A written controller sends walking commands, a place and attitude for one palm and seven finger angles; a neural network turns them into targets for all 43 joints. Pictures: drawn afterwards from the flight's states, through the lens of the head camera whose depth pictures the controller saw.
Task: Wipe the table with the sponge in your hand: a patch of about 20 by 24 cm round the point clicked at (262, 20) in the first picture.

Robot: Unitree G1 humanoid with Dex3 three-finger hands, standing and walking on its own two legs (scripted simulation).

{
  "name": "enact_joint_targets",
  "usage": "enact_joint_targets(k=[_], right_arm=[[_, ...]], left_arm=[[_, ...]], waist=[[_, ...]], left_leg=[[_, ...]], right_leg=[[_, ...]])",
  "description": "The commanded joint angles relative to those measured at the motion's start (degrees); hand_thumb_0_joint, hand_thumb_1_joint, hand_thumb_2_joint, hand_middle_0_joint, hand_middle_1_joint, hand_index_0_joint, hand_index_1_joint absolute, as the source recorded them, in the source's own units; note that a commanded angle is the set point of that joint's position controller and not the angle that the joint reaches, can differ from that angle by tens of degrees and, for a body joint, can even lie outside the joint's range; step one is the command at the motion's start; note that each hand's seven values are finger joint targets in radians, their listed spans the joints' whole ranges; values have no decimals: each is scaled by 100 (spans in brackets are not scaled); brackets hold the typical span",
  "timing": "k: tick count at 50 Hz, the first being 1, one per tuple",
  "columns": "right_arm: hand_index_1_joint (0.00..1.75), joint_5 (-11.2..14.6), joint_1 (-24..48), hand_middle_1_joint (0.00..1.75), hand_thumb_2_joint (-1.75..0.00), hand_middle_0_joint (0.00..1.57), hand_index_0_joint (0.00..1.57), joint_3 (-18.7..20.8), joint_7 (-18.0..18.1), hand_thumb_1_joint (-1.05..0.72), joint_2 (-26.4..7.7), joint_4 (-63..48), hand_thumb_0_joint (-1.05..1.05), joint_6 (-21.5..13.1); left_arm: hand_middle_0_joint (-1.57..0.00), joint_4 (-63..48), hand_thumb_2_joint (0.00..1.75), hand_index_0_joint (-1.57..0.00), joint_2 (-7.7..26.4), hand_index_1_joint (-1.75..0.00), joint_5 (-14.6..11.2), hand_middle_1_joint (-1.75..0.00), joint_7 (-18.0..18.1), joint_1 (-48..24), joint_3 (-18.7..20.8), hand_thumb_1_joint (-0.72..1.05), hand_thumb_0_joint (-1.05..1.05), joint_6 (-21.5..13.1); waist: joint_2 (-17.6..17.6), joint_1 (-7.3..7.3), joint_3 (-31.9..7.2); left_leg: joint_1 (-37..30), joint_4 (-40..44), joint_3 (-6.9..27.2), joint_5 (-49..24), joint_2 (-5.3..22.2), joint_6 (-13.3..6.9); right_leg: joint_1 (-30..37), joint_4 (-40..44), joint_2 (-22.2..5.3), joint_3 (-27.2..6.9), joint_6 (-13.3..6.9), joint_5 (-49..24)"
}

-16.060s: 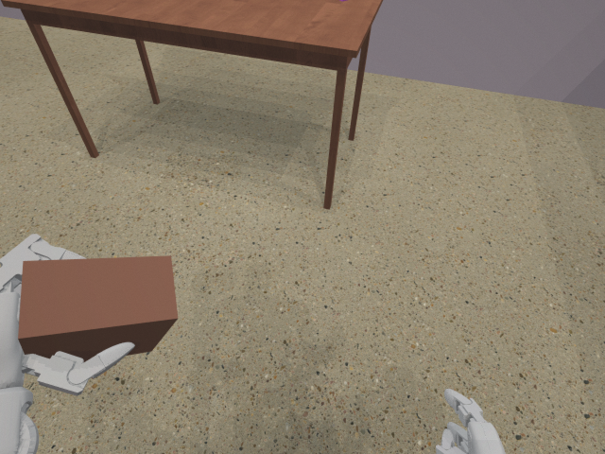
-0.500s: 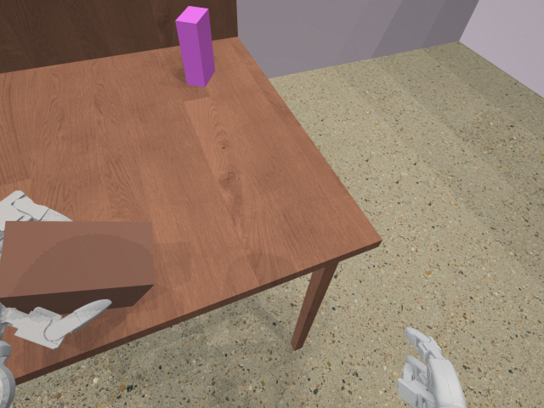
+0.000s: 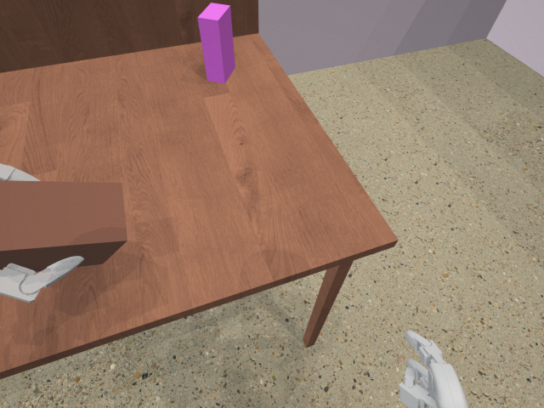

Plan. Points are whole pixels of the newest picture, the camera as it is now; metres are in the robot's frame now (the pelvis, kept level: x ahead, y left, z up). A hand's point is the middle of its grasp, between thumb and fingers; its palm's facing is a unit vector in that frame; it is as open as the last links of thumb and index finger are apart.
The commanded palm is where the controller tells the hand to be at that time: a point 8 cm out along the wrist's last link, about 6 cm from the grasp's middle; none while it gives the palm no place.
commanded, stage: come to a stop and stand still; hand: left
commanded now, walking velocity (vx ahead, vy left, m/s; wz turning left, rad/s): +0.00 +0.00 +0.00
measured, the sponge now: (73, 230) +0.26 +0.26 +0.16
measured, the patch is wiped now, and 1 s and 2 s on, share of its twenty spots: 0.00 0.00 0.00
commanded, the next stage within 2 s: look again from close up in 0.68 s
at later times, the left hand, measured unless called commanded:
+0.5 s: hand out of the picture +0.22 +0.33 +0.16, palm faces +0.41 -0.86 -0.31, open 10.3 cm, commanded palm +0.16 +0.36 +0.18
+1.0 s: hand out of the picture +0.22 +0.33 +0.15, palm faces +0.38 -0.85 -0.37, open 10.3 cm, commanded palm +0.16 +0.36 +0.18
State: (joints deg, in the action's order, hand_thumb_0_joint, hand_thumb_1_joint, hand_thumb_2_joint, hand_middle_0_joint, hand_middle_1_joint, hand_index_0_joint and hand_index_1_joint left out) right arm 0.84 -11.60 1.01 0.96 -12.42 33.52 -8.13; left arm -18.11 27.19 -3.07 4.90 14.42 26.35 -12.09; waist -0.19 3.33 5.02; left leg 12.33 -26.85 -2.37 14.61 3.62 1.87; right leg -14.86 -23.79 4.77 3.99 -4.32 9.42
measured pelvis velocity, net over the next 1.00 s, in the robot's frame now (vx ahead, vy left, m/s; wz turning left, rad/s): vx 0.00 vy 0.08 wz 0.01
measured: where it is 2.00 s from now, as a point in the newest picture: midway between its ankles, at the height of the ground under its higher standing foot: outside the picture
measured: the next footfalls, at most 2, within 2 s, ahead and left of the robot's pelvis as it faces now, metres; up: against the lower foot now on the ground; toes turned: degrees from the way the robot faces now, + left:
none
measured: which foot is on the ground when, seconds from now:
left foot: down 0.00-1.00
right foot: down 0.00-1.00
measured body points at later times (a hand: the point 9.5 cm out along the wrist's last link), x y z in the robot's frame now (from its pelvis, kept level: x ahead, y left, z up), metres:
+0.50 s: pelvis +0.00 +0.08 +0.00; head +0.02 +0.12 +0.45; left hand +0.20 +0.38 +0.18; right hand +0.19 -0.12 -0.06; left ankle -0.01 +0.14 -0.74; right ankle +0.03 -0.05 -0.74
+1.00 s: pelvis +0.00 +0.08 +0.00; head +0.04 +0.11 +0.45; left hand +0.19 +0.37 +0.17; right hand +0.19 -0.14 -0.07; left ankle -0.01 +0.14 -0.74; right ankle +0.03 -0.05 -0.74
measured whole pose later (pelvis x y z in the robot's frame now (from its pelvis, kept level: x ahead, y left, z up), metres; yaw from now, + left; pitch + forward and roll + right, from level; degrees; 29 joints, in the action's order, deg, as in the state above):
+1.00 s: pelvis +0.00 +0.08 +0.00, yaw +1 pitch -1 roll -2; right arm 0.4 -10.9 -0.6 1.2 -10.3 33.1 -7.4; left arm -28.0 20.9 -2.3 6.4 24.9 20.5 -11.9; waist -2.1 1.4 5.9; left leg 10.2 -27.5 -3.8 16.1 -1.8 -3.9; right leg -12.0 -23.5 -0.5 2.3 0.9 10.0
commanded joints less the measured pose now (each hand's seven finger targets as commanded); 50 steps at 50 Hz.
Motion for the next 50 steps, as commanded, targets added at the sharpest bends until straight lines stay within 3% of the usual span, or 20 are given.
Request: enact_joint_targets(k=[1,4,6,7,9,12,16,18,23,26,27,29,32,33,37,38,41,44,47,50], right_arm=[[30,72,304,30,-90,20,20,184,-137,-90,-607,-982,0,-327],[30,21,463,30,-90,20,20,146,-27,-90,-583,-945,0,-280],[30,-33,504,30,-90,20,20,109,64,-90,-585,-968,0,-306],[30,-45,638,30,-90,20,20,88,110,-90,-622,-913,0,-302],[30,-54,573,30,-90,20,20,55,150,-90,-587,-955,0,-323],[30,-17,621,30,-90,20,20,20,131,-90,-554,-939,0,-428],[30,-31,427,30,-90,20,20,80,33,-90,-608,-894,0,-501],[30,-40,438,30,-90,20,20,56,-13,-90,-599,-852,0,-482],[30,-42,461,30,-90,20,20,70,-40,-90,-580,-883,0,-372],[30,-35,437,30,-90,20,20,105,-32,-90,-582,-969,0,-335],[30,-20,569,30,-90,20,20,73,-14,-90,-557,-968,0,-339],[30,-52,444,30,-90,20,20,107,-26,-90,-558,-988,0,-313],[30,-22,560,30,-90,20,20,90,-34,-90,-548,-990,0,-336],[30,-66,461,30,-90,20,20,80,-35,-90,-553,-970,0,-296],[30,-5,537,30,-90,20,20,110,-28,-90,-572,-960,0,-290],[30,-49,451,30,-90,20,20,99,-22,-90,-596,-947,0,-245],[30,-17,412,30,-90,20,20,170,6,-90,-604,-971,0,-255],[30,-23,468,30,-90,20,20,151,44,-90,-603,-967,0,-231],[30,12,552,30,-90,20,20,121,85,-90,-577,-946,0,-243],[30,-15,470,30,-90,20,20,148,105,-90,-594,-975,0,-233]], left_arm=[[-120,-1676,130,-120,202,-160,-82,-160,103,875,-253,10,0,-412],[-120,-1838,130,-120,522,-160,-89,-160,224,932,144,10,0,-363],[-120,-2014,130,-120,671,-160,-90,-160,235,698,340,10,0,-387],[-120,-2230,130,-120,897,-160,-68,-160,272,508,529,10,0,-408],[-120,-2199,130,-120,552,-160,-37,-160,248,264,257,10,0,-445],[-120,-2156,130,-120,489,-160,25,-160,245,-33,177,10,0,-440],[-120,-2131,130,-120,173,-160,81,-160,194,-39,-186,10,0,-436],[-120,-2022,130,-120,-11,-160,102,-160,179,110,-348,10,0,-404],[-120,-1953,130,-120,75,-160,101,-160,178,282,-192,10,0,-388],[-120,-2186,130,-120,259,-160,94,-160,166,211,-25,10,0,-426],[-120,-2269,130,-120,380,-160,97,-160,196,195,120,10,0,-423],[-120,-2410,130,-120,272,-160,86,-160,166,219,-17,10,0,-461],[-120,-2458,130,-120,369,-160,87,-160,209,350,114,10,0,-444],[-120,-2318,130,-120,156,-160,69,-160,185,453,-94,10,0,-436],[-120,-2336,130,-120,309,-160,91,-160,236,505,87,10,0,-414],[-120,-2179,130,-120,143,-160,61,-160,213,588,-78,10,0,-410],[-120,-2302,130,-120,296,-160,57,-160,236,635,59,10,0,-424],[-120,-2320,130,-120,250,-160,37,-160,243,700,-10,10,0,-406],[-120,-2358,130,-120,332,-160,46,-160,291,638,82,10,0,-391],[-120,-2277,130,-120,296,-160,17,-160,266,661,16,10,0,-385]], waist=[[-552,-9,-1426],[-1057,-87,-1154],[-599,-152,-988],[-116,-161,-937],[632,-178,-878],[917,-141,-932],[542,-164,-990],[588,-193,-934],[455,-199,-847],[555,-196,-918],[797,-187,-948],[902,-204,-985],[803,-186,-1137],[726,-215,-1036],[619,-204,-1094],[513,-225,-1045],[309,-234,-1254],[527,-228,-1192],[499,-226,-1101],[361,-220,-1093]], left_leg=[[323,-100,44,-375,-181,-344],[5,46,173,33,-214,-361],[-163,249,262,109,-162,-367],[-373,417,301,52,-73,-381],[35,863,563,68,167,-446],[384,982,568,-17,313,-468],[376,813,559,-648,266,-370],[297,835,571,-920,275,-293],[354,858,581,-1252,283,-111],[278,799,553,-1507,303,-36],[121,865,521,-1598,283,48],[-17,790,567,-2135,355,68],[-405,692,532,-2583,378,162],[-252,713,605,-2574,403,128],[-173,601,494,-2329,322,182],[39,648,537,-2060,289,153],[20,453,502,-1903,201,84],[22,558,500,-1720,166,69],[31,630,510,-1468,130,69],[164,626,499,-1086,152,-78]], right_leg=[[1308,383,-1182,-1136,713,-998],[505,823,-1197,-1192,384,591],[137,919,-1141,-1208,261,1186],[-67,823,-1005,-1164,260,1183],[380,267,-768,-831,300,672],[897,-241,-690,-606,340,-63],[1105,-244,-695,-490,350,-580],[997,-275,-662,-408,354,-607],[1021,-297,-618,-329,363,-643],[1116,-325,-643,-342,349,-765],[988,-385,-590,-299,365,-635],[958,-441,-587,-240,354,-536],[774,-450,-583,-213,356,-395],[817,-421,-583,-187,358,-282],[1026,-288,-645,-259,334,-768],[1150,-225,-650,-247,341,-786],[1412,-133,-784,-388,295,-1434],[1331,-107,-774,-423,300,-1329],[1221,-70,-773,-484,295,-1196],[1327,24,-841,-552,307,-1164]])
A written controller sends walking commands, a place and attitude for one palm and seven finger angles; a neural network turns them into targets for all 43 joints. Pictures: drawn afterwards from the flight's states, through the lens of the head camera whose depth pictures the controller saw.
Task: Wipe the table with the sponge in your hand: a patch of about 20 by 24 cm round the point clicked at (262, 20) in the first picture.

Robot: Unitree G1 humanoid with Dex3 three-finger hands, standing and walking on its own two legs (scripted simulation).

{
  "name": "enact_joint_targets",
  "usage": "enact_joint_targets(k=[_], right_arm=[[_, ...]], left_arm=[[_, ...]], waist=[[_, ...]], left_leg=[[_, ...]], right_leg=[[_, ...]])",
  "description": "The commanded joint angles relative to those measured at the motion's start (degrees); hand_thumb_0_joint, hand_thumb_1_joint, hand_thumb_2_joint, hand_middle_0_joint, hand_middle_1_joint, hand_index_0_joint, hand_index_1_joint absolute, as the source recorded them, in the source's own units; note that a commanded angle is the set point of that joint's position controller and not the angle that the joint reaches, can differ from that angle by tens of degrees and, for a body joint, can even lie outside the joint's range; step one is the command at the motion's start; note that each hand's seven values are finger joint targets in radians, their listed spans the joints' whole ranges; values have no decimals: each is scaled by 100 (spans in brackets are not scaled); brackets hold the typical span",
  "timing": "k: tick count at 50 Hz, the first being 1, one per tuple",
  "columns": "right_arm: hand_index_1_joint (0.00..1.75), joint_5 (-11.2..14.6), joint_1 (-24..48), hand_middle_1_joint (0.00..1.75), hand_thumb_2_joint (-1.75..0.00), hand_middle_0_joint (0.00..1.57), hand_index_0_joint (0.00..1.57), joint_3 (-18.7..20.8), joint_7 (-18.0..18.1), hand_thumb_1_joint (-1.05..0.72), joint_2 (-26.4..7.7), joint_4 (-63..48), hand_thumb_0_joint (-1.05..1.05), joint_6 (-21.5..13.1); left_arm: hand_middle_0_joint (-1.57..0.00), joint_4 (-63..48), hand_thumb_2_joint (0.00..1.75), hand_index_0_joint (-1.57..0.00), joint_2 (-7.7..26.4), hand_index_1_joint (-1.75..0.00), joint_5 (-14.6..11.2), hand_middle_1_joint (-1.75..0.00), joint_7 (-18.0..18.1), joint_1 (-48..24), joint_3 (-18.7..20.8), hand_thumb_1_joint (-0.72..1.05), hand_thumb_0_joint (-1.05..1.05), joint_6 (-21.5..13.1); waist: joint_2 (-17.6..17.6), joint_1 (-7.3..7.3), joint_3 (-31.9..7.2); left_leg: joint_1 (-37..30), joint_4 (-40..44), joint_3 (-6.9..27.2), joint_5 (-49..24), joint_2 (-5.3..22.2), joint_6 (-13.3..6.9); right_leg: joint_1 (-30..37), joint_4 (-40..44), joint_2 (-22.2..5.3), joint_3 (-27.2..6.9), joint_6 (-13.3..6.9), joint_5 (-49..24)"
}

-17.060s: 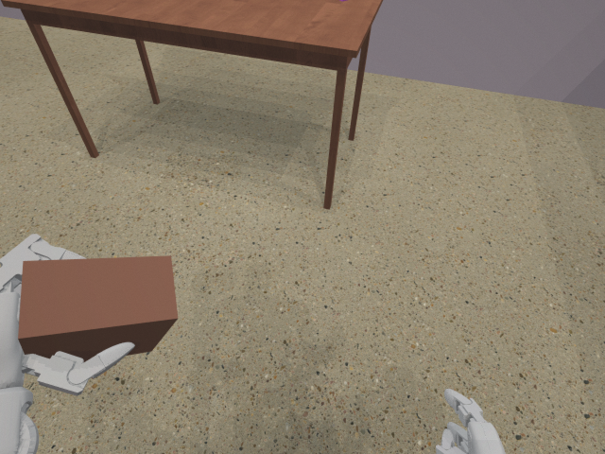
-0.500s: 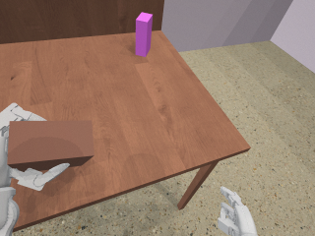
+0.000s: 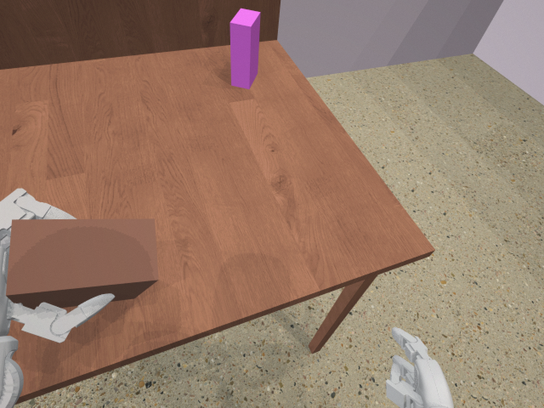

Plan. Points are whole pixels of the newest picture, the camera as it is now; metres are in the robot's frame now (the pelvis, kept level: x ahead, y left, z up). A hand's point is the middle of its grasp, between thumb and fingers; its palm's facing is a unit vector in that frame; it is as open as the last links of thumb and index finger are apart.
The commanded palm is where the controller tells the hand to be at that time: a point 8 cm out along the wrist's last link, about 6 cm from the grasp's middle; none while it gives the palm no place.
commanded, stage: look again from close up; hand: left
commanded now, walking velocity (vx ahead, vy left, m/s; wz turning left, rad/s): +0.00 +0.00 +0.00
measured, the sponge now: (105, 266) +0.23 +0.22 +0.13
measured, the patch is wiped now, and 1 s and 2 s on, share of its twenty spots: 0.00 0.00 0.00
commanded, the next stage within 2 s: shuffle to correct the standing spot in 0.04 s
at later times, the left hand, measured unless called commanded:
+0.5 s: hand (102, 269) +0.22 +0.20 +0.16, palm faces +0.36 -0.86 -0.36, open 10.3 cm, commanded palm +0.16 +0.24 +0.18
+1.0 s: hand (166, 266) +0.23 +0.14 +0.15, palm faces +0.30 -0.86 -0.42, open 10.3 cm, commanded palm +0.17 +0.18 +0.18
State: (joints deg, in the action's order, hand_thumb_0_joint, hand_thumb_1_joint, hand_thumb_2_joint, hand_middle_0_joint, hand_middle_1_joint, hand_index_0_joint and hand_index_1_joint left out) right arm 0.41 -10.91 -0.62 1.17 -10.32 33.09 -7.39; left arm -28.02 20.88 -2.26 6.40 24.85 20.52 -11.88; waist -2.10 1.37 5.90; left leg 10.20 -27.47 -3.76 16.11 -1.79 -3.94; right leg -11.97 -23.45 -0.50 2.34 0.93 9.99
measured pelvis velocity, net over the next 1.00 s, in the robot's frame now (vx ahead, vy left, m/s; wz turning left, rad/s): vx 0.00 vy -0.09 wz -0.02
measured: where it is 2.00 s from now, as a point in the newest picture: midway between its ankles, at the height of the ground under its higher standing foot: outside the picture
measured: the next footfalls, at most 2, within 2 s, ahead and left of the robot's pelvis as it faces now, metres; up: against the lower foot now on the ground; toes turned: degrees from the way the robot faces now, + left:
none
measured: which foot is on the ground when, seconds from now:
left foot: down 0.00-1.00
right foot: down 0.00-1.00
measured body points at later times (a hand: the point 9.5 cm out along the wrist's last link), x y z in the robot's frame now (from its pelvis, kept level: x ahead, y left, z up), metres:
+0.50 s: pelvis -0.01 -0.04 +0.00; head +0.02 -0.02 +0.45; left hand +0.19 +0.25 +0.18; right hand +0.17 -0.26 -0.07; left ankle -0.01 +0.06 -0.74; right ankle +0.03 -0.13 -0.74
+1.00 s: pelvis +0.00 -0.09 -0.01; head +0.05 -0.08 +0.44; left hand +0.21 +0.19 +0.18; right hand +0.16 -0.35 -0.08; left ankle -0.01 +0.06 -0.74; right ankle +0.03 -0.13 -0.74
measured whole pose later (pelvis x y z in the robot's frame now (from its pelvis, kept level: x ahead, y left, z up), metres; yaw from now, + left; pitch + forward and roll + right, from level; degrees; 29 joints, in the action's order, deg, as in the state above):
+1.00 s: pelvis +0.00 -0.09 -0.01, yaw -1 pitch +1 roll +0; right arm 0.9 -11.9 2.5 2.3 -12.6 32.4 -5.2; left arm -32.0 23.7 -5.3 5.6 28.6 22.6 -8.6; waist -1.7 -0.5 4.4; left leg 14.0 -30.5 -1.9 17.4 5.4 2.5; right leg -16.0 -26.2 6.5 4.5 -6.5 11.6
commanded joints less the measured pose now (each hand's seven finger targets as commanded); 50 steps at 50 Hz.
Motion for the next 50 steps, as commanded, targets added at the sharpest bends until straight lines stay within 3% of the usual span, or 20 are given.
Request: enact_joint_targets(k=[1,7,8,12,13,16,18,22,23,26,27,28,33,36,37,38,41,42,45,50], right_arm=[[30,28,378,30,-90,20,20,318,86,-90,-819,-929,0,-312],[30,57,485,30,-90,20,20,301,128,-90,-805,-899,0,-327],[30,4,404,30,-90,20,20,279,121,-90,-826,-872,0,-287],[30,73,529,30,-90,20,20,316,115,-90,-788,-925,0,-285],[30,38,440,30,-90,20,20,294,103,-90,-790,-923,0,-239],[30,71,416,30,-90,20,20,368,61,-90,-807,-1006,0,-226],[30,63,462,30,-90,20,20,319,37,-90,-788,-985,0,-200],[30,101,545,30,-90,20,20,356,9,-90,-773,-1053,0,-232],[30,49,450,30,-90,20,20,347,11,-90,-776,-1037,0,-202],[30,40,388,30,-90,20,20,440,11,-90,-841,-1066,0,-235],[30,71,495,30,-90,20,20,414,20,-90,-805,-1047,0,-250],[30,30,395,30,-90,20,20,396,21,-90,-808,-1028,0,-224],[30,26,369,30,-90,20,20,425,65,-90,-821,-1021,0,-198],[30,54,283,30,-90,20,20,497,77,-90,-859,-1055,0,-182],[30,92,370,30,-90,20,20,486,95,-90,-842,-1019,0,-177],[30,43,287,30,-90,20,20,458,90,-90,-832,-1000,0,-137],[30,68,262,30,-90,20,20,515,106,-90,-883,-1035,0,-140],[30,85,395,30,-90,20,20,495,129,-90,-880,-992,0,-133],[30,60,309,30,-90,20,20,525,143,-90,-913,-1013,0,-84],[30,70,270,30,-90,20,20,564,134,-90,-936,-1007,0,-59]], left_arm=[[-120,-1251,130,-120,905,-160,-61,-160,120,-396,587,10,0,-398],[-120,-1240,130,-120,938,-160,-45,-160,156,-395,625,10,0,-362],[-120,-1168,130,-120,793,-160,-70,-160,129,-410,479,10,0,-368],[-120,-1197,130,-120,978,-160,-79,-160,134,-547,648,10,0,-314],[-120,-1100,130,-120,779,-160,-113,-160,96,-544,458,10,0,-304],[-120,-1172,130,-120,873,-160,-115,-160,70,-645,522,10,0,-280],[-120,-1147,130,-120,755,-160,-142,-160,60,-605,425,10,0,-247],[-120,-1318,130,-120,1038,-160,-153,-160,72,-470,712,10,0,-212],[-120,-1275,130,-120,853,-160,-182,-160,39,-450,539,10,0,-205],[-120,-1460,130,-120,1016,-160,-202,-160,8,-457,689,10,0,-218],[-120,-1455,130,-120,1080,-160,-210,-160,26,-336,772,10,0,-186],[-120,-1382,130,-120,879,-160,-243,-160,-7,-336,587,10,0,-176],[-120,-1439,130,-120,1010,-160,-287,-160,-3,-205,706,10,0,-136],[-120,-1495,130,-120,1164,-160,-319,-160,-1,-151,854,10,0,-107],[-120,-1512,130,-120,1190,-160,-321,-160,37,7,898,10,0,-70],[-120,-1481,130,-120,1052,-160,-338,-160,30,21,763,10,0,-67],[-120,-1609,130,-120,1195,-160,-355,-160,35,59,886,10,0,-86],[-120,-1613,130,-120,1274,-160,-345,-160,71,199,966,10,0,-67],[-120,-1591,130,-120,1231,-160,-353,-160,37,152,931,10,0,-79],[-120,-1649,130,-120,1279,-160,-351,-160,36,159,974,10,0,-84]], waist=[[530,-33,-1143],[530,-26,-1113],[527,-33,-1120],[697,-22,-1034],[703,-33,-1006],[591,-23,-1001],[809,-39,-953],[593,-7,-1040],[532,-40,-1046],[593,-43,-1141],[644,-40,-1108],[606,-73,-1102],[413,-94,-1155],[103,-97,-1241],[197,-110,-1202],[130,-141,-1252],[147,-124,-1291],[328,-116,-1231],[309,-105,-1254],[290,-110,-1428]], left_leg=[[405,708,653,-1112,672,490],[264,768,618,-934,637,440],[319,843,643,-952,633,435],[193,931,637,-1180,832,517],[335,1015,686,-1065,866,483],[394,931,703,-1097,995,446],[543,1051,702,-751,1015,394],[423,820,652,-717,1093,315],[517,770,664,-661,1064,279],[336,486,630,-846,1054,281],[233,456,541,-755,1032,281],[341,442,545,-607,978,266],[252,158,427,-160,856,221],[187,-194,309,-39,687,244],[34,-252,259,-59,643,247],[113,-285,243,-48,629,231],[95,-297,264,-222,653,248],[-30,-190,308,-356,724,229],[191,-109,357,-450,879,187],[210,-255,341,-835,916,214]], right_leg=[[1007,26,-320,-436,-230,-1173],[814,129,-289,-514,-226,-974],[859,157,-235,-424,-215,-894],[697,-14,-153,-345,-159,-832],[740,-26,-117,-280,-149,-690],[789,-118,-157,-328,-160,-763],[711,-169,-70,-256,-141,-474],[599,-151,-119,-333,-152,-573],[641,-72,-119,-334,-154,-570],[537,-30,-207,-543,-236,-872],[350,8,-201,-571,-236,-804],[380,59,-181,-574,-247,-701],[94,316,-306,-828,-302,-296],[38,552,-521,-1095,-353,-133],[-194,648,-556,-1157,-396,-78],[-92,665,-588,-1112,-371,-9],[-22,601,-645,-1110,-341,-287],[-173,544,-581,-1038,-322,-381],[124,371,-465,-868,-96,-617],[461,140,-498,-774,-79,-1385]])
